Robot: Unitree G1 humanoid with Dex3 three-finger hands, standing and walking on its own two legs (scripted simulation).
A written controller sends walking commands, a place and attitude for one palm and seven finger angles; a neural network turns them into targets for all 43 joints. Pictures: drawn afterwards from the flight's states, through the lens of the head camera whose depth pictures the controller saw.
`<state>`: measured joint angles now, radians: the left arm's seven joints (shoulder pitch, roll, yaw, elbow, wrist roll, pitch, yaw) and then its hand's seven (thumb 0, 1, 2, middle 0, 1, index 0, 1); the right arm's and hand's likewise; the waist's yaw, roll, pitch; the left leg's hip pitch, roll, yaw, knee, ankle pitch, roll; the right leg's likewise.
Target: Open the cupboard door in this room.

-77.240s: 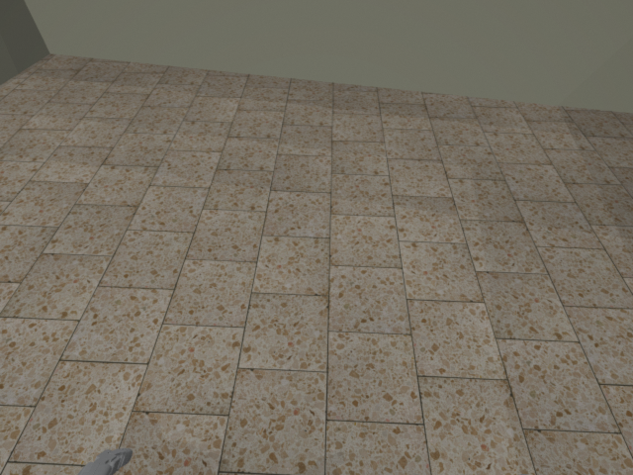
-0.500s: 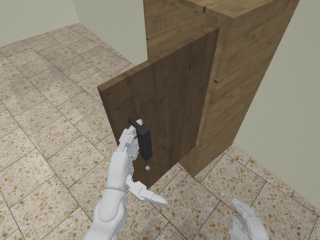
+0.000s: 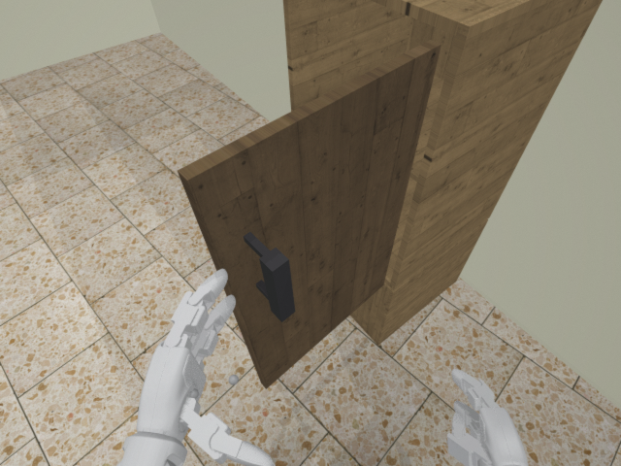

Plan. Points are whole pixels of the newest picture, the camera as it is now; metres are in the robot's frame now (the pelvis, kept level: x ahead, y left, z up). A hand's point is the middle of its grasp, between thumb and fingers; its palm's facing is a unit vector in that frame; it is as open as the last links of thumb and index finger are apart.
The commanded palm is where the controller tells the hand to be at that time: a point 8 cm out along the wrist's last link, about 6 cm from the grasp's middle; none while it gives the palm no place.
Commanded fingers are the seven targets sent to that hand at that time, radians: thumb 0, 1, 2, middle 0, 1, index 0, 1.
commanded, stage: slide the hand sideways off the handle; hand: left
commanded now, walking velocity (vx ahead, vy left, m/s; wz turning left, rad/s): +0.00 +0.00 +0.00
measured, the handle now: (268, 277) +0.33 +0.08 +0.08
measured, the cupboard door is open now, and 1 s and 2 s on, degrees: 94 94 94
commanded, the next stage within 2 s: draw the hand back to the body in 0.32 s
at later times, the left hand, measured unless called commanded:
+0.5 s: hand (198, 406) +0.17 +0.13 +0.08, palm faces -0.06 -1.00 -0.02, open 16.3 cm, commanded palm +0.15 +0.19 +0.09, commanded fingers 0.00 -0.50 0.30 -0.15 -0.30 -0.15 -0.30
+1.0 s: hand (110, 384) +0.17 +0.19 +0.14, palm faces +0.08 -0.97 -0.22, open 15.9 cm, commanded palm +0.14 +0.25 +0.15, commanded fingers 0.00 -0.15 0.45 -0.16 -0.30 -0.16 -0.30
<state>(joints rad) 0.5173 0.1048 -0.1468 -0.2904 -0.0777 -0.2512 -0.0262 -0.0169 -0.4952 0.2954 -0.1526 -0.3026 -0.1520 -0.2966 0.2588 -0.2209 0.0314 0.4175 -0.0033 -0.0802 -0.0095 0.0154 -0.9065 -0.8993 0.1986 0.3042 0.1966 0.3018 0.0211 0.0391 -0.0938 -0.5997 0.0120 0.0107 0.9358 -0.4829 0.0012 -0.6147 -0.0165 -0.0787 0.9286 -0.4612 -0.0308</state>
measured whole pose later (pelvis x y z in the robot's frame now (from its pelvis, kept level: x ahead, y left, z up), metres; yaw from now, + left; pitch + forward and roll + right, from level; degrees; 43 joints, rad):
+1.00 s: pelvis +0.00 +0.02 +0.02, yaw +0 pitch +3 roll -2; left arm 0.62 0.28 0.10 -0.51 -0.15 -0.08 -0.07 -0.02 -0.41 0.33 -0.16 -0.30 -0.16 -0.30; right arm 0.28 -0.23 0.05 0.46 0.03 -0.15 -0.09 0.02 -0.91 -0.90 0.20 0.30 0.20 0.30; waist 0.05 0.06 -0.10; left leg -0.45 0.01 0.01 0.85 -0.46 0.02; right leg -0.44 -0.01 -0.08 0.79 -0.41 -0.01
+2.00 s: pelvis +0.02 +0.01 +0.06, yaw -1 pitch -4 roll -1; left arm 0.48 0.33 0.32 -0.40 -0.06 -0.07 0.11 0.01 0.89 0.89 -0.21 -0.30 -0.21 -0.30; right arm 0.19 -0.23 0.03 0.63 0.00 -0.10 -0.08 0.02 -0.91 -0.90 0.20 0.30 0.20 0.30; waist 0.07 0.07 0.03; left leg -0.06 0.01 0.03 0.40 -0.27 0.01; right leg -0.07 0.01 -0.05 0.37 -0.23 -0.01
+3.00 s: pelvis -0.11 +0.04 +0.03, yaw +1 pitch -1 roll -1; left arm 0.53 0.40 0.46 -0.55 0.00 -0.24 0.16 0.01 0.89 0.89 -0.21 -0.30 -0.21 -0.30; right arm 0.23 -0.22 0.01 0.57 -0.01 -0.08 -0.08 0.02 -0.90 -0.90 0.20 0.30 0.20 0.30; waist 0.01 -0.01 0.06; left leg -0.47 -0.01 0.05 0.70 -0.31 0.06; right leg -0.43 0.00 0.00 0.59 -0.14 0.02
